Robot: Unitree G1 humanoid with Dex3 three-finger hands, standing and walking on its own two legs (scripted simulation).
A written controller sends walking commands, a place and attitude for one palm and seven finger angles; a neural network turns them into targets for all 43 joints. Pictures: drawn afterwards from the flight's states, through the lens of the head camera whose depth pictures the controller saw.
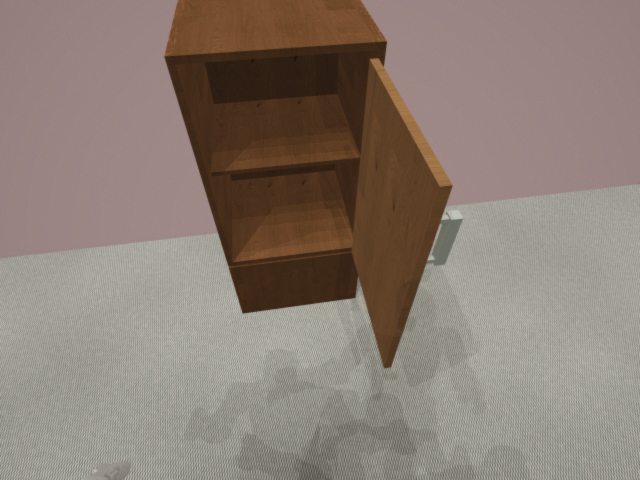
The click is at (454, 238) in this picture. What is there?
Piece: cupboard door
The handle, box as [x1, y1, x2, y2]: [426, 210, 462, 265]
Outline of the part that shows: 458,210 447,211 446,214 442,216 440,222 442,225 432,254 428,257 426,263 432,262 434,265 444,264 462,220 462,217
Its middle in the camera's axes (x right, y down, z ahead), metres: +0.20 +0.01 +0.66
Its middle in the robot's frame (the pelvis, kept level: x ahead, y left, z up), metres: +0.50 -0.16 -0.03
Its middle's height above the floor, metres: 0.74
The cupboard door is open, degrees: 90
